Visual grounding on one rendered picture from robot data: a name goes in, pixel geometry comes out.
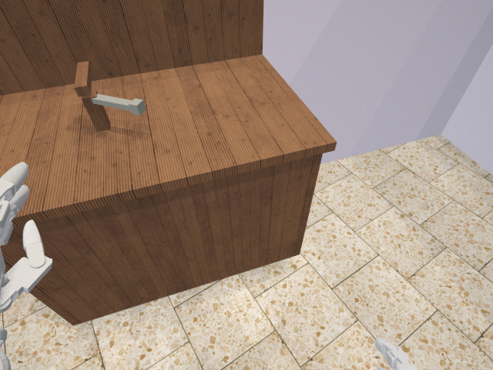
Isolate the right robot hand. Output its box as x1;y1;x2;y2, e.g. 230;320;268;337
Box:
375;338;417;370

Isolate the counter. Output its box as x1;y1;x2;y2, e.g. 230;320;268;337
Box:
0;0;337;326

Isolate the left robot hand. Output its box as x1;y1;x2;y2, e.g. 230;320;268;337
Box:
0;162;52;315

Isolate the tap lever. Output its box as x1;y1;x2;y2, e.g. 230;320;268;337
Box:
91;94;146;116

